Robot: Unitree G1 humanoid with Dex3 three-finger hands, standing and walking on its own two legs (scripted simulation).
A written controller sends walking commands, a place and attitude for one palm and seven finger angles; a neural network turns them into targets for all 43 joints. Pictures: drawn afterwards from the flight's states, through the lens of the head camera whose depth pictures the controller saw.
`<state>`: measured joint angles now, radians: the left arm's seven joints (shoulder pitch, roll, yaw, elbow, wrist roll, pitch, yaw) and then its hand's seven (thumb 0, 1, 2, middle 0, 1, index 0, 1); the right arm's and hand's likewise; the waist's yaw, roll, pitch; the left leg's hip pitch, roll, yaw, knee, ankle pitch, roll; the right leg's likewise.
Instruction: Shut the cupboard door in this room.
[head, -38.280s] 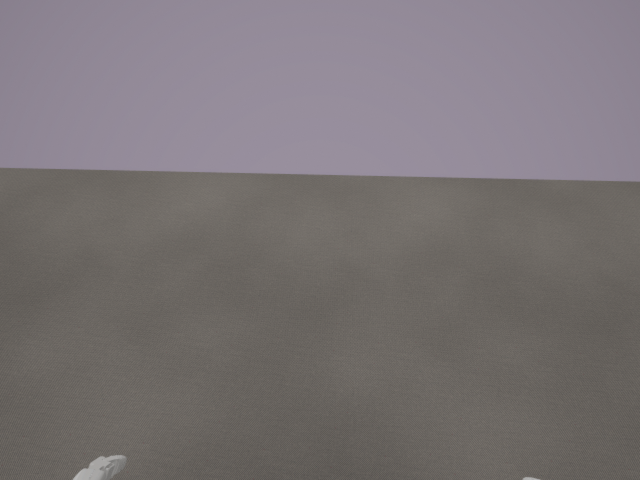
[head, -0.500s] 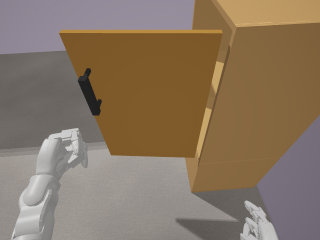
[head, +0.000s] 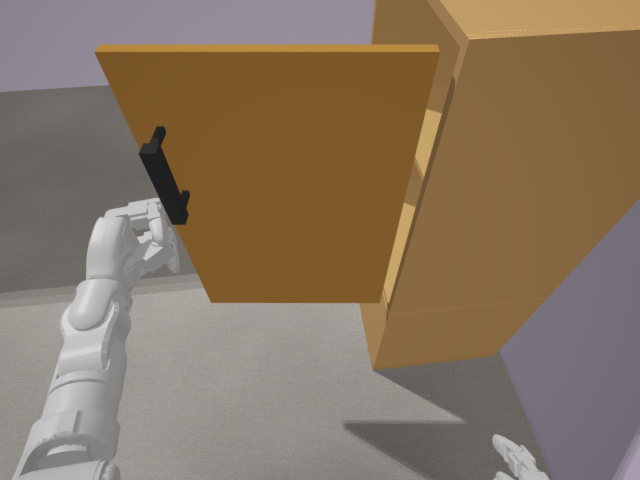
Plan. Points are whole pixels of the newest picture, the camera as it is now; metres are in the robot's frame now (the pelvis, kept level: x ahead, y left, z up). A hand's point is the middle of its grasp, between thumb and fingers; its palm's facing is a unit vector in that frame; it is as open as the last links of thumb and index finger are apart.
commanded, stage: bring the fist close to the handle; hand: left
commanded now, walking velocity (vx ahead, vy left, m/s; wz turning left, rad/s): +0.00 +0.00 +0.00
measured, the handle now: (169, 177) +0.50 +0.23 +0.09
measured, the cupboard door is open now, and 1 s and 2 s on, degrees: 83 81 65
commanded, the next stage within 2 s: push the door shut along its arc in 0.48 s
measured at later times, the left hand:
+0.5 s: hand (166, 238) +0.39 +0.21 +0.09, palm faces +0.06 -1.00 -0.03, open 3.1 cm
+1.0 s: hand (175, 208) +0.43 +0.21 +0.09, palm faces -0.07 -1.00 -0.02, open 3.0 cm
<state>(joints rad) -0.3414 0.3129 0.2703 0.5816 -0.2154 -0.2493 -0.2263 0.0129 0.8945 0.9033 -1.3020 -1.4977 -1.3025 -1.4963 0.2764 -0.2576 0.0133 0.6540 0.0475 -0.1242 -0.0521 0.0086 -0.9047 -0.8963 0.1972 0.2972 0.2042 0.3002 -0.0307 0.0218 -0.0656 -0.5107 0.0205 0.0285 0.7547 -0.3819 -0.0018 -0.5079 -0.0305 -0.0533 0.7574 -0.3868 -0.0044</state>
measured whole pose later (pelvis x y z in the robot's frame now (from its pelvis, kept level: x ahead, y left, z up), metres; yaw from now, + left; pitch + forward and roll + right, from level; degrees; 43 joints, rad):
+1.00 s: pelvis -0.01 +0.01 -0.01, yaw -1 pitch +12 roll -1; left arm -0.70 0.45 0.34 1.04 -0.18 -0.33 -0.38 0.00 0.89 0.92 -1.30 -1.50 -1.30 -1.50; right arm 0.33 -0.27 0.02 0.65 0.04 -0.02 -0.05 0.00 -0.91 -0.90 0.20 0.30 0.20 0.30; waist -0.09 0.01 -0.07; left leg -0.63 0.03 0.03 0.82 -0.39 0.01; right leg -0.62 -0.02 -0.05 0.79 -0.38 0.00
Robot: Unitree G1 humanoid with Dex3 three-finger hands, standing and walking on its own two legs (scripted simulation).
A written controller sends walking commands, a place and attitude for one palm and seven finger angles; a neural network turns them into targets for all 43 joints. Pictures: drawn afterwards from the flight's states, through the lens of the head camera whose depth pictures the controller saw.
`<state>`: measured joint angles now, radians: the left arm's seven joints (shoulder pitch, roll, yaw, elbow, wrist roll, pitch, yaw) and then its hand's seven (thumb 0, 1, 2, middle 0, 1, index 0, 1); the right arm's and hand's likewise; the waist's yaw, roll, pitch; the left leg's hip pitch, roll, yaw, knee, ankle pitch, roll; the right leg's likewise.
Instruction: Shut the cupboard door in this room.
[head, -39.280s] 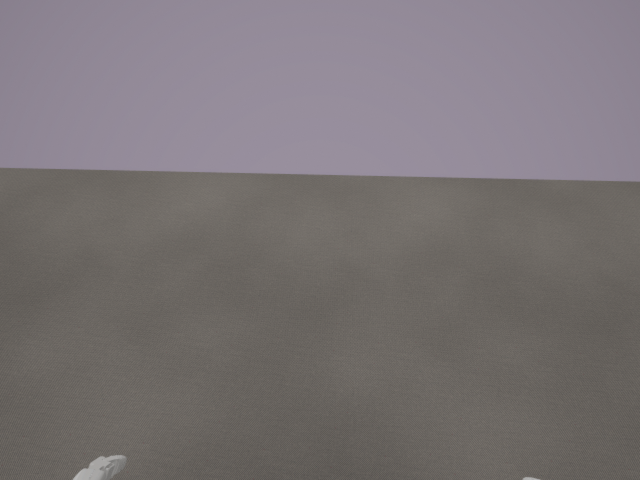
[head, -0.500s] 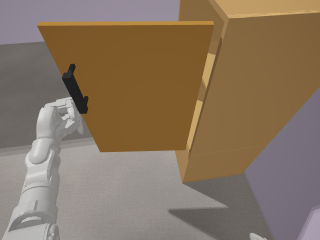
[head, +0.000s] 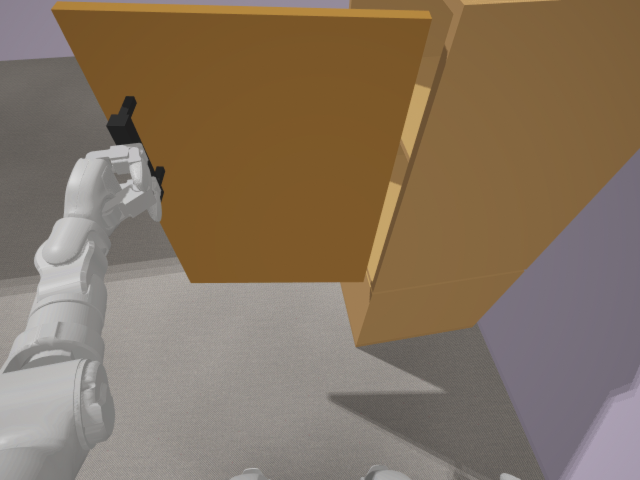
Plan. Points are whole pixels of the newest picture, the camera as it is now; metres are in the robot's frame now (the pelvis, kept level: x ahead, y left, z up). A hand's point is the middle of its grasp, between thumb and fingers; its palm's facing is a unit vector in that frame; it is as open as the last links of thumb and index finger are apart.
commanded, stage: push the door shut along its arc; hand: left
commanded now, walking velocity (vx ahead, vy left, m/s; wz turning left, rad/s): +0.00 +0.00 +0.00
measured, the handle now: (142, 152) +0.52 +0.23 +0.09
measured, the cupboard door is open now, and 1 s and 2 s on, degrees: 81 65 55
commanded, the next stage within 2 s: pull the fist back off the door in 1.46 s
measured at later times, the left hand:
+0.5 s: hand (165, 162) +0.49 +0.20 +0.10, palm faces -0.18 -0.98 -0.01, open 3.1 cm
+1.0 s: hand (212, 126) +0.56 +0.14 +0.11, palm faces -0.32 -0.95 +0.01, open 3.1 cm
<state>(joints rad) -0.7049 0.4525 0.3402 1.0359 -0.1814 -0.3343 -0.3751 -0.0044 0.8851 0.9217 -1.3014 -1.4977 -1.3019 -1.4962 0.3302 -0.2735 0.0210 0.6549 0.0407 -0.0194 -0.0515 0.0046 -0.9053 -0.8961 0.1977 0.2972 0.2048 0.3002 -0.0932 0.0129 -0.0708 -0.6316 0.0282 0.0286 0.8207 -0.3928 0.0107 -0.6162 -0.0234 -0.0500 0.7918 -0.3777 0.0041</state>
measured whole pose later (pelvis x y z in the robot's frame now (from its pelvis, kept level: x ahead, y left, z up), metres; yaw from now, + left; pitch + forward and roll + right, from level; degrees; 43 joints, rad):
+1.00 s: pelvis +0.00 +0.01 -0.03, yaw -2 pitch +23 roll -4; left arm -1.24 0.70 0.35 1.35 -0.06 -0.22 -0.51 0.01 0.90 0.90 -1.30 -1.50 -1.30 -1.50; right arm 0.43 -0.28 0.05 0.65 0.00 -0.02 -0.04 0.00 -0.90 -0.90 0.20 0.30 0.21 0.30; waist -0.27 0.04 -0.07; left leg -0.96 0.06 0.02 1.01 -0.45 0.02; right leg -0.92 0.01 -0.05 0.92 -0.40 0.01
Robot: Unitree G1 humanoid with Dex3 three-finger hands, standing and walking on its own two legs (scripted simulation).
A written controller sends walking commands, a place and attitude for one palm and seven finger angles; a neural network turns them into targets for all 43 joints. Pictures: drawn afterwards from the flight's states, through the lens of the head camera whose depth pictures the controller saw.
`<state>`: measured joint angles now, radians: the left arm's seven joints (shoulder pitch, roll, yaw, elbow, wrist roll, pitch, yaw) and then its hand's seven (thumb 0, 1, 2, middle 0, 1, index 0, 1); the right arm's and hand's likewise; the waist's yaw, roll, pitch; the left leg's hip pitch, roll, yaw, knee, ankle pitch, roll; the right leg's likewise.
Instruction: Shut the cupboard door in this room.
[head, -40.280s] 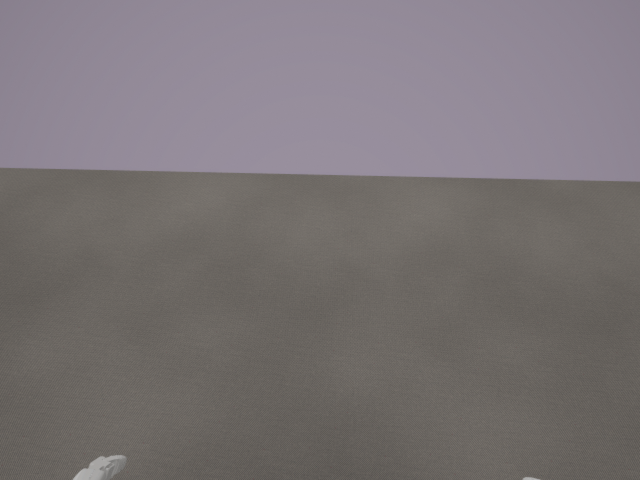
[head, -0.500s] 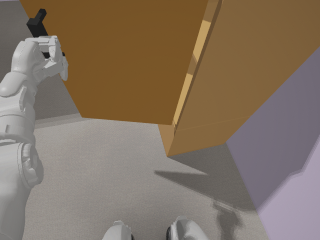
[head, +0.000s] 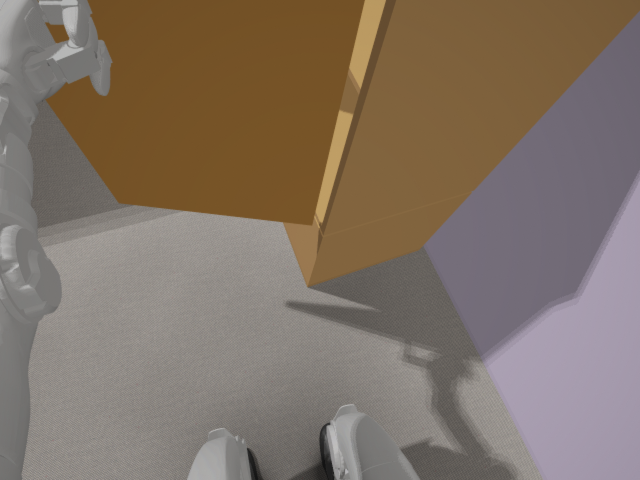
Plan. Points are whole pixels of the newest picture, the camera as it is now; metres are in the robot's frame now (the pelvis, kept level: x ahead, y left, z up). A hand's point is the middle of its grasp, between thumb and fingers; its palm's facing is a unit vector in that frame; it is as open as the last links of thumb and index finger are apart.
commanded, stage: push the door shut along its arc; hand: left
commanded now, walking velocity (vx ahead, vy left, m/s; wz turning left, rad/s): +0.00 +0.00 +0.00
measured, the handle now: (7, 27) +0.61 +0.24 +0.12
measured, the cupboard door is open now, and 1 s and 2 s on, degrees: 65 55 55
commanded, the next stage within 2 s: pull the fist back off the door in 0.46 s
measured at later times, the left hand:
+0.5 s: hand (110, 33) +0.59 +0.14 +0.13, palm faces -0.33 -0.94 -0.01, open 3.1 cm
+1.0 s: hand (141, 31) +0.60 +0.11 +0.13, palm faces +0.08 -1.00 +0.00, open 3.1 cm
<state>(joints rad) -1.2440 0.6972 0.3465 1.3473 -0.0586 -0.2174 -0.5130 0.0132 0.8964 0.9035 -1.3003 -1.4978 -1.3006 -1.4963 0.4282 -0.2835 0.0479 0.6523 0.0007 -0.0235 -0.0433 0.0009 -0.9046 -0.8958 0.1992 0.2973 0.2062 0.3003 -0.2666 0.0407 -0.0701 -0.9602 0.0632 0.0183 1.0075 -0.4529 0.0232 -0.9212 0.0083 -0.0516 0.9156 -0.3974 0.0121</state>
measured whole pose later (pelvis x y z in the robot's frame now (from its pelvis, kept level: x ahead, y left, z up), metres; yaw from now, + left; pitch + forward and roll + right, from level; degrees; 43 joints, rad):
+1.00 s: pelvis +0.01 -0.01 +0.01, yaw +0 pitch +25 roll -3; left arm -1.22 0.51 0.43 1.29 0.05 -0.27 0.01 0.01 0.89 0.91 -1.30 -1.50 -1.30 -1.50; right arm 0.55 -0.23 0.03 0.65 -0.07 0.02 0.08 0.00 -0.91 -0.90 0.20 0.30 0.21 0.30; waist -0.28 0.07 -0.09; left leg -0.94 0.07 0.02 0.95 -0.44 0.01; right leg -0.91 0.02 -0.04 0.86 -0.39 0.00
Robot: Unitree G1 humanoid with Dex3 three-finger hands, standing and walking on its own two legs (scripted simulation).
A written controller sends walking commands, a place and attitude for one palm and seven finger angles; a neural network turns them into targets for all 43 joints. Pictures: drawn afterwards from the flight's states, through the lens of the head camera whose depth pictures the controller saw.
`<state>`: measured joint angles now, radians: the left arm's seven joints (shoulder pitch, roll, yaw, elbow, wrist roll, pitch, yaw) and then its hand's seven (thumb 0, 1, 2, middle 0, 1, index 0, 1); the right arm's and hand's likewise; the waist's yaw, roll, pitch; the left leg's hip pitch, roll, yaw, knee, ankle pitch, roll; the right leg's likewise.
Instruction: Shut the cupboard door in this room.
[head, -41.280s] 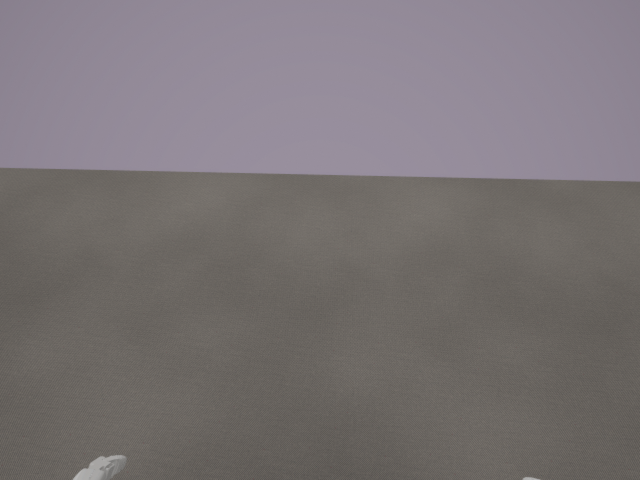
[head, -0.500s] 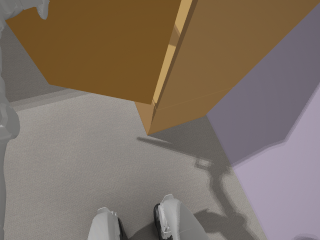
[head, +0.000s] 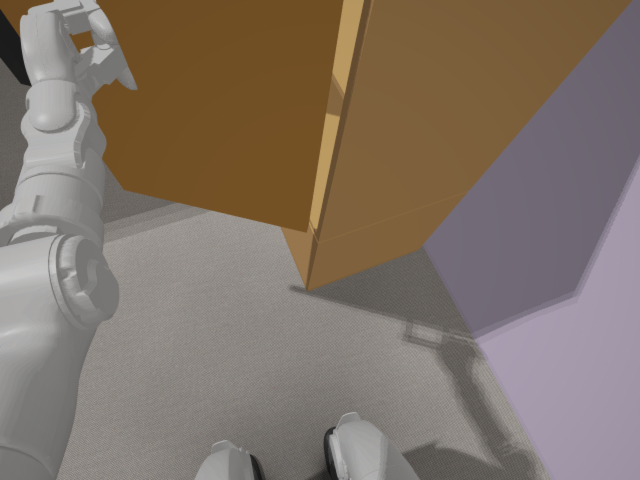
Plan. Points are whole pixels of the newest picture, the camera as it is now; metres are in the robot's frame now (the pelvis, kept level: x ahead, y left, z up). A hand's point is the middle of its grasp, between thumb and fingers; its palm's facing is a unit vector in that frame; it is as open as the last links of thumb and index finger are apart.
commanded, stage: pull the fist back off the door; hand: left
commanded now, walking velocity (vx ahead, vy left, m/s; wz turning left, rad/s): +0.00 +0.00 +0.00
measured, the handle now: (6, 17) +0.66 +0.24 +0.12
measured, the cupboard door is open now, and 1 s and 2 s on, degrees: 55 55 55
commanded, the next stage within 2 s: draw the hand back to the body in 0.44 s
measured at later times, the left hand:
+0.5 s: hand (120, 116) +0.50 +0.12 +0.12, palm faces +0.08 -1.00 -0.01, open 3.1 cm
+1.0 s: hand (34, 201) +0.39 +0.17 +0.16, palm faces +0.09 -1.00 -0.03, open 3.1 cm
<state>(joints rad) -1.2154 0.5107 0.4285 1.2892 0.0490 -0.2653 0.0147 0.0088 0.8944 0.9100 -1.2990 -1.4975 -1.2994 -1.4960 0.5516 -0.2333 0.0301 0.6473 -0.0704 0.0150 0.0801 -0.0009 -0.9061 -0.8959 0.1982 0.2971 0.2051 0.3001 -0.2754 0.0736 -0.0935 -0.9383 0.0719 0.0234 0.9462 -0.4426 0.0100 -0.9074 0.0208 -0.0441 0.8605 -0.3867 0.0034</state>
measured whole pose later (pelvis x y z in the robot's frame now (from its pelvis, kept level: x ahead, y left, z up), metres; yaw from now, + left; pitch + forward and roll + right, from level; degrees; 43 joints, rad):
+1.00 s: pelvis +0.00 -0.01 +0.04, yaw +2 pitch +7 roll +0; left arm -0.42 0.25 0.24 0.59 -0.18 -0.25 -0.11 0.01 0.90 0.90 -1.30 -1.50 -1.30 -1.50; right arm 0.36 -0.27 -0.01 0.64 0.05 0.00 -0.03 0.01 -0.91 -0.90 0.20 0.30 0.20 0.30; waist -0.05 0.05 -0.09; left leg -0.46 0.04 0.04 0.70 -0.36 0.00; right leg -0.46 0.00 -0.03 0.68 -0.35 -0.01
